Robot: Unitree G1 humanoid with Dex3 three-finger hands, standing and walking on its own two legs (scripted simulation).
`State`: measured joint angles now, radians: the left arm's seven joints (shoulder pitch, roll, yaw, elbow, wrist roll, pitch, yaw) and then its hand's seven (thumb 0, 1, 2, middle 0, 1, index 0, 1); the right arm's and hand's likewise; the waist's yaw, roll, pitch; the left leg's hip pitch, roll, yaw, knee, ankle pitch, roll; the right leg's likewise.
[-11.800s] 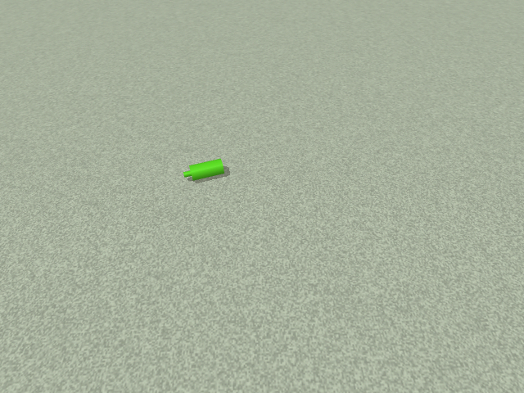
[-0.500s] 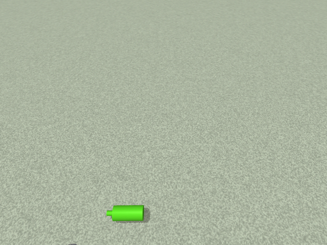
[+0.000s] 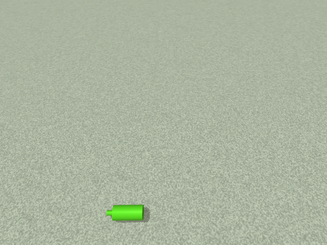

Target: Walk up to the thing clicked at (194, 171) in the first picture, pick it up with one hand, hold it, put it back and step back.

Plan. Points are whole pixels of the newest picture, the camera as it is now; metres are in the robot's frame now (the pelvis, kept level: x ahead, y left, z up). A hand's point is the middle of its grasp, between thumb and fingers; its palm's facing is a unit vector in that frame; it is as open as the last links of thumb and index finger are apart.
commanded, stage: walk up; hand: left
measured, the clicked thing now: (125, 212) +0.42 +0.27 -0.74
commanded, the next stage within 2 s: stand in 0.24 s
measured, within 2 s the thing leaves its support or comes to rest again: neither
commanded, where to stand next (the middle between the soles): +0.04 +0.00 m, yaw +2 degrees
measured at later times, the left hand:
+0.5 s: hand out of the picture +0.07 +0.24 -0.16, palm faces -0.02 -0.94 -0.34, open 7.3 cm
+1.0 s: hand out of the picture +0.07 +0.24 -0.15, palm faces -0.01 -0.94 -0.35, open 7.3 cm
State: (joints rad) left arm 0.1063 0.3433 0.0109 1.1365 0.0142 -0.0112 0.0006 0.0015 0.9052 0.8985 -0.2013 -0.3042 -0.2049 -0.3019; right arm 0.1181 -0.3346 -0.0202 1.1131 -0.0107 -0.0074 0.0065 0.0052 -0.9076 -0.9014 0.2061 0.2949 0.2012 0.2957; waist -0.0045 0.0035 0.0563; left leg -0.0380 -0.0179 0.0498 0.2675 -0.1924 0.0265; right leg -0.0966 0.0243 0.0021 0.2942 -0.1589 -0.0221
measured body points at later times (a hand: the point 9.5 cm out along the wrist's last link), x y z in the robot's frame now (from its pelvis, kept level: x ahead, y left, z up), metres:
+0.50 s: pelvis +0.00 -0.01 +0.00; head +0.01 -0.01 +0.45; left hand +0.08 +0.29 -0.13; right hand +0.07 -0.30 -0.13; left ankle -0.03 +0.10 -0.75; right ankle +0.00 -0.10 -0.75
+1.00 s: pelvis +0.00 -0.01 +0.00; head +0.01 -0.02 +0.45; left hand +0.07 +0.29 -0.13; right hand +0.08 -0.31 -0.14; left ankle -0.03 +0.10 -0.75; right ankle +0.00 -0.10 -0.75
